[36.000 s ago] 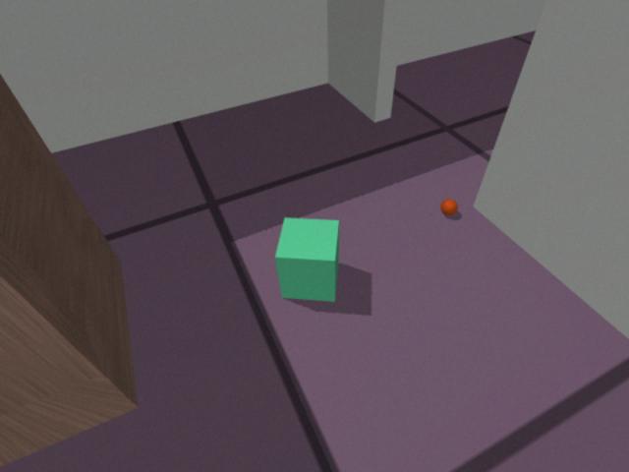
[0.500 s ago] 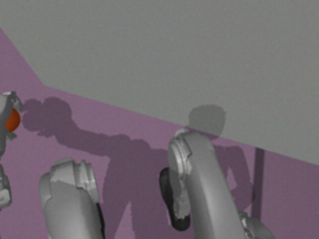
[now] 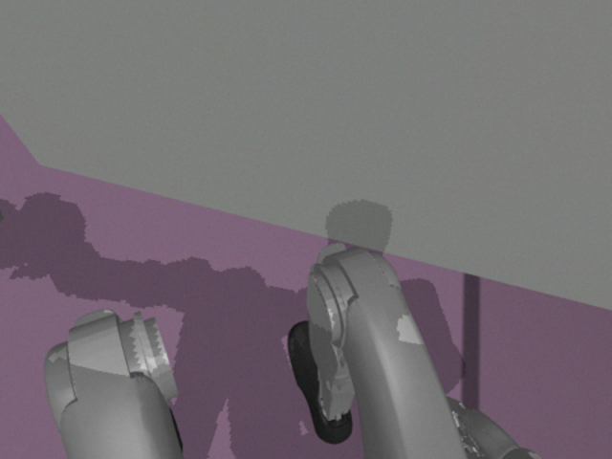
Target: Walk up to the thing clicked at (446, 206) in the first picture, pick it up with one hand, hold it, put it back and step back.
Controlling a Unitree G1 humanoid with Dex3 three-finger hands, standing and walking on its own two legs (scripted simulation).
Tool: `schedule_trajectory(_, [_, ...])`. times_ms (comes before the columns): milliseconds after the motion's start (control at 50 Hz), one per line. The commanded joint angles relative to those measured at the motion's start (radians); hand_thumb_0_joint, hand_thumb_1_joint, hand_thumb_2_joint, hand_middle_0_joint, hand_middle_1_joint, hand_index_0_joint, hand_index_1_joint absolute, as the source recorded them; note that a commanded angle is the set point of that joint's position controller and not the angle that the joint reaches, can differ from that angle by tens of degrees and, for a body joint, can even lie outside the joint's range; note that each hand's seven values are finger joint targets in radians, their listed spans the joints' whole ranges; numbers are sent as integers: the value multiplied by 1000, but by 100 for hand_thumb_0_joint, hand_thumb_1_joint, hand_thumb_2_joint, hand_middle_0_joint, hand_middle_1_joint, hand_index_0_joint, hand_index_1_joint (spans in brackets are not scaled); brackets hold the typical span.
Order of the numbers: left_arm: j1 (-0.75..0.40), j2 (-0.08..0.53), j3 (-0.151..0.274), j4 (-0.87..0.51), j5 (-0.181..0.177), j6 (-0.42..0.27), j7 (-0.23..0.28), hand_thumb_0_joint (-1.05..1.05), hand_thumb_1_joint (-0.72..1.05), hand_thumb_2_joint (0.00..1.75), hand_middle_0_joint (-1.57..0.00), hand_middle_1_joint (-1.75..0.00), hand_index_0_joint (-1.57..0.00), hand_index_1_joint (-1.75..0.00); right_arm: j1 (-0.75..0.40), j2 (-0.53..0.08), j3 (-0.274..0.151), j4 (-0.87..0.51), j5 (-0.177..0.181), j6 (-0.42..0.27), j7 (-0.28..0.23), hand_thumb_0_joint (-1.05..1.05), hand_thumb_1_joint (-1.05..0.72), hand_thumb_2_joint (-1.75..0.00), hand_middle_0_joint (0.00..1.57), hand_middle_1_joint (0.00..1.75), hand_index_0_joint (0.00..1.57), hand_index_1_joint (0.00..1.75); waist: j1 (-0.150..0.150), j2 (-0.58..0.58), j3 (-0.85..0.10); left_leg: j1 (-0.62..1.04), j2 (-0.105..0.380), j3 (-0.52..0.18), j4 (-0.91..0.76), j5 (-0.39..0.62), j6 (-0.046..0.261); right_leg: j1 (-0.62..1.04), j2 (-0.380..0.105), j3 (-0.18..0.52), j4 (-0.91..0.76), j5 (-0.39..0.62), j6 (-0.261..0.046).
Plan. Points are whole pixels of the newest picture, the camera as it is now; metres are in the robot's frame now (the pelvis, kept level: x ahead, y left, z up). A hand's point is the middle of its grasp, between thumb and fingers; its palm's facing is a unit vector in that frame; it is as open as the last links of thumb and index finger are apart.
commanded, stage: rest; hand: left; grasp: from above
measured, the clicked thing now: out of the picture +0.43 +0.34 -0.23
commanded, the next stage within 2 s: open in 1.22 s
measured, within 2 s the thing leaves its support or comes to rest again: rests again in 0.56 s
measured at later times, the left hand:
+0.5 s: hand out of the picture +0.42 +0.33 -0.23, palm faces -0.43 -0.15 -0.89, open 9.2 cm
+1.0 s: hand out of the picture +0.43 +0.32 -0.23, palm faces -0.43 -0.15 -0.89, open 9.1 cm
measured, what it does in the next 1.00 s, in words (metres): stands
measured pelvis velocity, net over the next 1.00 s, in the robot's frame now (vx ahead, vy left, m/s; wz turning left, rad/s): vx -0.01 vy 0.01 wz -0.04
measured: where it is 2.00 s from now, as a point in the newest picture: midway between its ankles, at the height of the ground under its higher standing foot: (251, 441)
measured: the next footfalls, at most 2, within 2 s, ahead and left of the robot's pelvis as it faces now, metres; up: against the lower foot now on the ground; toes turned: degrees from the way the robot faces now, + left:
none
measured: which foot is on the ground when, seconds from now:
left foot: down 0.00-1.00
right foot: down 0.00-1.00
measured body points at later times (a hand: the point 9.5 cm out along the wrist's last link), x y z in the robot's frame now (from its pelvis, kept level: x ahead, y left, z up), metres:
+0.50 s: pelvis +0.00 +0.01 +0.00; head +0.24 +0.12 +0.35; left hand +0.44 +0.33 -0.17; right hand +0.05 -0.26 -0.07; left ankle +0.06 +0.13 -0.25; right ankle +0.11 -0.13 -0.25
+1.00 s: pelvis -0.01 +0.01 +0.00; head +0.25 +0.13 +0.35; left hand +0.44 +0.33 -0.18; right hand +0.05 -0.26 -0.06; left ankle +0.06 +0.13 -0.25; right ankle +0.11 -0.13 -0.25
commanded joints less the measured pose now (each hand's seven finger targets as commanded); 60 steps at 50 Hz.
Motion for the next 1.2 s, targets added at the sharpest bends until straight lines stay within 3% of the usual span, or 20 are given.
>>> schedule_trajectory(0, [-285,260,8,-118,-20,0,50,0,65,90,-87,-101,-96,-93,172,-311,-83,-10,-1,-12,0,0,-90,-90,20,30,20,30,-23,467,-627,513,6,141,-291,219,33,297,30,-166,-188,225,-85])
schedule_trajectory(140, [-285,286,23,-105,-14,0,76,0,61,89,-84,-101,-92,-93,163,-321,-67,-12,-8,-20,14,0,-90,-90,20,30,20,30,-31,471,-624,509,9,129,-291,230,32,315,36,-174,-182,242,-83])
schedule_trajectory(160, [-277,263,10,-87,-17,3,75,0,60,90,-84,-102,-92,-94,159,-320,-66,-20,-6,-23,16,0,-90,-90,20,30,20,30,-37,467,-615,515,9,128,-289,235,31,310,35,-176,-179,246,-81])
schedule_trajectory(220, [-314,273,-2,-77,-16,1,79,0,59,89,-83,-101,-91,-93,145,-326,-55,-19,-9,-32,21,0,-90,-90,20,30,20,30,-53,467,-590,500,11,119,-282,215,30,287,35,-181,-171,231,-83])
schedule_trajectory(240, [-288,300,15,-72,-12,3,83,0,58,89,-82,-102,-90,-94,149,-327,-56,-8,-5,-32,20,0,-90,-90,20,30,20,30,-37,475,-596,507,15,119,-288,217,30,303,38,-176,-181,230,-85])
schedule_trajectory(320, [-290,305,16,-65,-7,2,88,0,59,89,-83,-102,-91,-93,156,-333,-49,-18,-15,-43,28,0,-90,-90,20,30,20,30,-49,457,-591,499,13,123,-279,214,34,317,39,-179,-186,232,-81])
schedule_trajectory(460, [-299,290,-13,-40,-18,4,85,0,58,86,-82,-101,-90,-92,142,-338,-32,-21,-15,-61,39,0,-90,-90,20,30,20,30,-65,477,-570,495,17,113,-270,218,31,317,41,-183,-175,241,-82])
schedule_trajectory(500, [-304,317,-6,-60,-17,2,93,0,57,87,-81,-100,-89,-93,139,-347,-32,-22,-11,-63,37,0,-90,-90,20,30,20,30,-58,478,-581,491,19,109,-279,210,30,333,46,-180,-188,234,-86])
schedule_trajectory(520, [-304,298,-17,-54,-25,1,93,0,58,85,-82,-100,-90,-91,132,-347,-30,-32,-10,-64,39,0,-90,-90,20,30,20,30,-56,465,-570,482,17,105,-285,207,30,322,41,-184,-185,228,-84])
schedule_trajectory(540, [-280,321,2,-47,-20,4,97,0,58,84,-81,-100,-89,-91,137,-349,-30,-21,-13,-64,38,0,-90,-90,20,30,20,30,-48,478,-576,498,18,104,-289,208,29,321,43,-186,-183,228,-85])
schedule_trajectory(620, [-299,303,-17,-48,-16,4,98,0,59,86,-82,-100,-90,-92,131,-351,-25,-27,-16,-74,49,0,-90,-90,20,30,20,30,-66,492,-573,534,24,99,-273,241,21,325,42,-189,-168,261,-81])
schedule_trajectory(640, [-292,326,8,-57,-19,4,109,0,59,86,-83,-100,-91,-92,146,-357,-24,-21,-20,-73,50,0,-90,-90,20,30,20,30,-65,501,-588,546,25,95,-285,268,23,342,45,-196,-173,278,-77])
schedule_trajectory(700, [-305,302,-19,-36,-20,11,103,0,59,85,-82,-101,-90,-92,135,-359,-19,-25,-17,-81,56,0,-90,-90,20,30,20,30,-79,509,-555,544,25,96,-277,264,20,323,42,-195,-164,276,-79])
schedule_trajectory(860, [-288,327,-18,-2,-30,9,104,0,59,83,-82,-99,-90,-90,139,-369,1,-32,-17,-91,57,0,-90,-90,20,30,20,30,-84,474,-551,515,27,84,-280,247,25,353,46,-198,-178,264,-80])
schedule_trajectory(920, [-305,307,-45,-8,-36,9,103,0,57,83,-81,-98,-89,-90,115,-369,6,-44,-15,-94,52,0,-90,-90,20,30,20,30,-80,467,-547,494,24,89,-281,220,26,351,49,-193,-189,242,-85])
schedule_trajectory(940, [-287,328,-24,7,-41,8,106,0,58,82,-80,-98,-88,-90,124,-371,5,-30,-17,-92,52,0,-90,-90,20,30,20,30,-81,465,-542,491,28,82,-280,221,26,352,49,-199,-191,243,-83])
schedule_trajectory(1040, [-291,344,-24,-23,-41,7,96,0,58,81,-81,-97,-89,-89,112,-374,9,-39,-13,-100,53,0,-90,-90,20,30,20,30,-74,474,-526,500,29,81,-281,206,23,344,46,-197,-187,231,-83])
schedule_trajectory(1100, [-293,321,-41,-22,-39,4,90,0,58,81,-81,-97,-89,-89,111,-377,7,-43,-15,-103,56,0,-90,-90,20,30,20,30,-84,484,-512,506,28,75,-286,192,20,322,41,-201,-174,222,-83])
schedule_trajectory(1120, [-294,345,-30,-42,-39,2,95,0,57,79,-80,-96,-88,-88,118,-379,3,-31,-15,-99,55,0,-90,-90,20,30,20,30,-71,492,-532,510,30,71,-301,203,19,336,49,-199,-188,223,-86])
schedule_trajectory(1180, [-291,348,-24,-41,-40,-2,94,0,58,76,-80,-95,-88,-86,115,-372,12,-40,-15,-101,59,0,-90,-90,20,30,20,30,-75,492,-520,508,31,72,-290,215,19,338,44,-200,-178,237,-83])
